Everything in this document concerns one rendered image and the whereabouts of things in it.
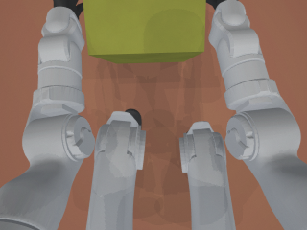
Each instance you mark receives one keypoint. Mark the robot left upper arm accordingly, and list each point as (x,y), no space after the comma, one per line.
(55,147)

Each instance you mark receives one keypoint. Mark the robot right upper arm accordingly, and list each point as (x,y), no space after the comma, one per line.
(267,140)

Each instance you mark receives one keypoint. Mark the robot right thigh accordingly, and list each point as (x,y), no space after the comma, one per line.
(211,205)

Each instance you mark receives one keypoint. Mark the robot right forearm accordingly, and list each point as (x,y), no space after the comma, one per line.
(246,79)

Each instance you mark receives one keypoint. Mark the right robot hand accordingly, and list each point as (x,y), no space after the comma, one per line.
(214,3)

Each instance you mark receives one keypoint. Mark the left robot hand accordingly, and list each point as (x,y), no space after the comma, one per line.
(70,4)

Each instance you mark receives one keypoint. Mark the robot left foot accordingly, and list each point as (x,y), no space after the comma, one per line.
(136,115)

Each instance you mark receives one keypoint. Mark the carton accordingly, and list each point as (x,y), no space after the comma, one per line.
(144,31)

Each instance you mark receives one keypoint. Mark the robot left forearm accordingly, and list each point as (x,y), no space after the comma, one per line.
(59,88)

